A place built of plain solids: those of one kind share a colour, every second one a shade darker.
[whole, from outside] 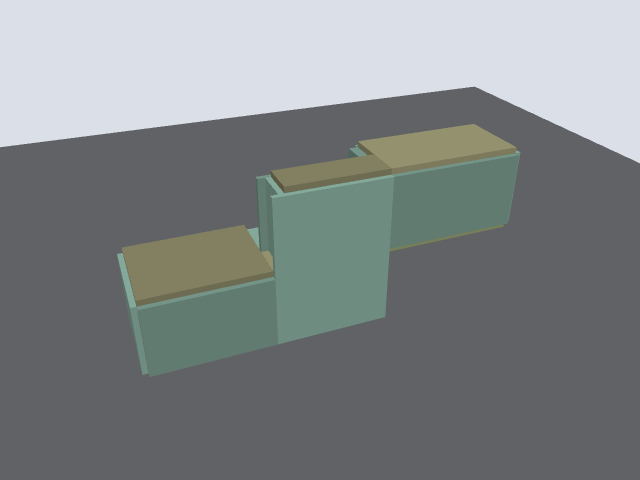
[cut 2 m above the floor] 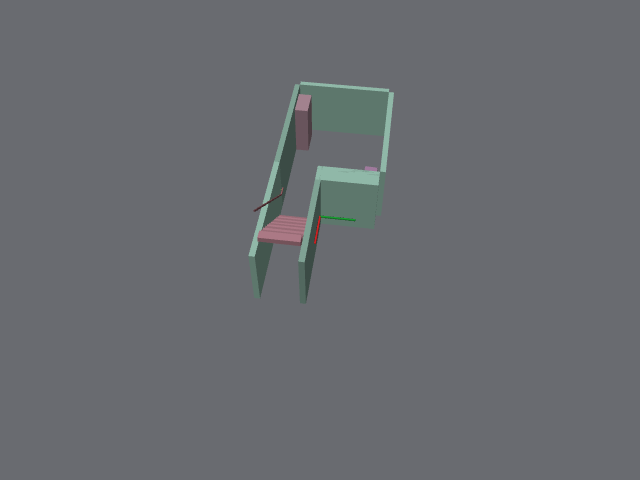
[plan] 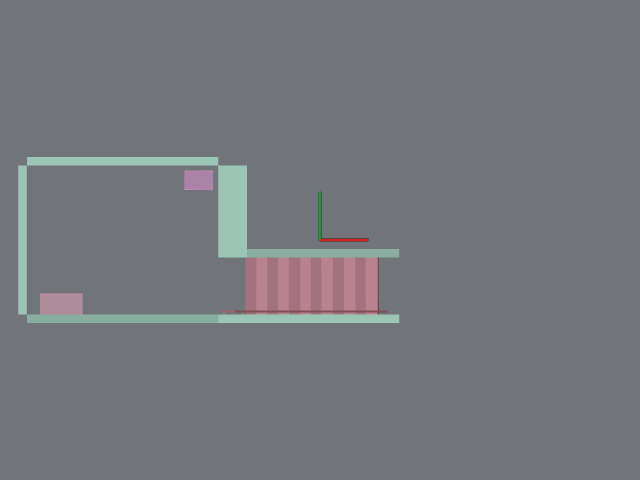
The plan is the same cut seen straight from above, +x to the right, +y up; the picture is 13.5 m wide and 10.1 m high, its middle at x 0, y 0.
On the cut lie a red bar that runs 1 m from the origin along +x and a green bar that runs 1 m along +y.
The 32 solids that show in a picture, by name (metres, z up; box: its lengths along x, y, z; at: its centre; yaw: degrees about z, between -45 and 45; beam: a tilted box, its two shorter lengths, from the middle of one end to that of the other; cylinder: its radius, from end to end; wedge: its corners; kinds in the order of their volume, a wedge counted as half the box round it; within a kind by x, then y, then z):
{
 "wall_1": {"box": [0.18, 3.14, 2.5], "at": [-6.26, 0.0, 1.2]},
 "wall_2": {"box": [4.03, 0.18, 2.5], "at": [-4.16, -1.66, 1.2]},
 "wall_3": {"box": [4.03, 0.18, 2.5], "at": [-4.16, 1.66, 1.2]},
 "wall_4": {"box": [0.18, 1.94, 2.5], "at": [-2.05, 0.6, 1.2]},
 "wall_5": {"box": [0.61, 1.94, 2.5], "at": [-1.84, 0.6, 1.2]},
 "wall_6": {"box": [0.18, 1.2, 2.7], "at": [-1.81, -0.97, 3.81]},
 "wall_7": {"box": [3.81, 0.18, 5.21], "at": [-0.24, -1.66, 2.55]},
 "wall_8": {"box": [3.81, 0.18, 5.21], "at": [-0.24, -0.28, 2.55]},
 "wall_9": {"box": [0.32, 1.2, 2.49], "at": [1.51, 0.23, 3.91]},
 "wall_10": {"box": [0.18, 1.2, 2.49], "at": [1.58, 0.23, 3.91]},
 "wall_11": {"box": [4.5, 0.18, 2.49], "at": [3.92, -1.66, 3.91]},
 "wall_12": {"box": [0.18, 2.4, 2.49], "at": [6.26, -0.37, 3.91]},
 "roof_1": {"box": [4.03, 3.14, 0.2], "at": [-4.16, 0.0, 2.55]},
 "roof_2": {"box": [0.42, 1.2, 0.2], "at": [-1.93, -0.97, 2.55]},
 "roof_3": {"box": [3.39, 1.2, 0.2], "at": [-0.03, -0.97, 5.26]},
 "roof_4": {"box": [4.5, 2.4, 0.2], "at": [3.92, -0.37, 5.26]},
 "floor_1": {"wedge": [[1.42, -1.57, 2.67], [1.42, 0.83, 2.67], [1.45, -1.57, 2.45], [1.45, 0.83, 2.45], [6.17, -1.57, 2.45], [6.17, -1.57, 2.67], [6.17, 0.83, 2.45], [6.17, 0.83, 2.67]]},
 "lockers_1": {"box": [0.9, 0.45, 1.85], "at": [-5.44, -1.34, 0.88]},
 "tread_1": {"wedge": [[-1.57, -1.57, 0.18], [-1.57, -0.37, 0.18], [-1.54, -1.57, -0.04], [-1.54, -0.37, -0.04], [-1.32, -1.57, 0.18], [-1.31, -0.37, 0.18], [-1.3, -1.57, 0.0], [-1.29, -0.37, 0.01]]},
 "tread_2": {"wedge": [[-1.34, -1.57, 0.37], [-1.34, -0.37, 0.37], [-1.3, -1.57, 0.03], [-1.3, -0.37, 0.03], [-1.09, -1.57, 0.37], [-1.09, -0.37, 0.37], [-1.07, -1.57, 0.22], [-1.07, -0.37, 0.22]]},
 "tread_3": {"wedge": [[-1.11, -1.57, 0.56], [-1.11, -0.37, 0.56], [-1.07, -1.57, 0.22], [-1.07, -0.37, 0.22], [-0.86, -1.57, 0.56], [-0.86, -0.37, 0.56], [-0.84, -1.57, 0.41], [-0.84, -0.37, 0.41]]},
 "tread_4": {"wedge": [[-0.88, -1.57, 0.74], [-0.88, -0.37, 0.74], [-0.85, -0.37, 0.41], [-0.84, -1.57, 0.41], [-0.63, -1.57, 0.74], [-0.63, -0.37, 0.74], [-0.62, -1.57, 0.6], [-0.62, -0.37, 0.6]]},
 "tread_5": {"wedge": [[-0.66, -1.57, 0.93], [-0.66, -0.37, 0.93], [-0.62, -1.57, 0.59], [-0.62, -0.37, 0.59], [-0.39, -1.57, 0.93], [-0.39, -0.37, 0.93], [-0.38, -1.57, 0.79], [-0.38, -0.37, 0.79]]},
 "tread_6": {"wedge": [[-0.42, -1.57, 1.12], [-0.42, -0.37, 1.12], [-0.38, -1.57, 0.79], [-0.38, -0.37, 0.79], [-0.17, -1.57, 1.12], [-0.17, -0.37, 1.12], [-0.16, -0.37, 0.98], [-0.15, -1.57, 0.98]]},
 "tread_7": {"wedge": [[-0.2, -0.37, 1.31], [-0.19, -1.57, 1.31], [-0.16, -1.57, 0.98], [-0.16, -0.37, 0.98], [0.05, -0.37, 1.31], [0.06, -1.57, 1.31], [0.07, -1.57, 1.17], [0.07, -0.37, 1.16]]},
 "tread_8": {"wedge": [[0.03, -1.57, 1.51], [0.03, -0.37, 1.51], [0.07, -1.57, 1.17], [0.07, -0.37, 1.16], [0.29, -1.57, 1.51], [0.3, -0.37, 1.51], [0.31, -1.57, 1.36], [0.31, -0.37, 1.37]]},
 "tread_9": {"wedge": [[0.27, -1.57, 1.7], [0.27, -0.37, 1.7], [0.31, -1.57, 1.36], [0.31, -0.37, 1.36], [0.53, -1.57, 1.7], [0.53, -0.37, 1.7], [0.54, -1.57, 1.56], [0.55, -0.37, 1.56]]},
 "tread_10": {"wedge": [[0.5, -1.57, 1.89], [0.51, -0.37, 1.89], [0.54, -1.57, 1.56], [0.54, -0.37, 1.56], [0.77, -1.57, 1.89], [0.77, -0.37, 1.89], [0.78, -1.57, 1.76], [0.78, -0.37, 1.76]]},
 "tread_11": {"wedge": [[0.74, -0.37, 2.08], [0.75, -1.57, 2.08], [0.78, -1.57, 1.76], [0.78, -0.37, 1.75], [0.98, -0.37, 2.08], [0.99, -1.57, 2.08], [1.0, -1.57, 1.94], [1.0, -0.37, 1.94]]},
 "tread_12": {"wedge": [[0.96, -1.57, 2.28], [0.96, -0.37, 2.28], [1.0, -1.57, 1.94], [1.0, -0.37, 1.93], [1.22, -1.57, 2.28], [1.22, -0.37, 2.28], [1.23, -1.57, 2.13], [1.23, -0.37, 2.13]]},
 "guard_rail_1": {"wedge": [[-1.78, -1.52, 0.89], [-1.78, -1.52, 0.95], [-1.78, -1.48, 0.89], [-1.78, -1.48, 0.95], [1.42, -1.52, 3.57], [1.42, -1.52, 3.62], [1.42, -1.48, 3.57], [1.42, -1.48, 3.62]]},
 "crate_1": {"box": [0.6, 0.4, 0.3], "at": [-2.55, 1.26, 1.35], "yaw": -2.7}
}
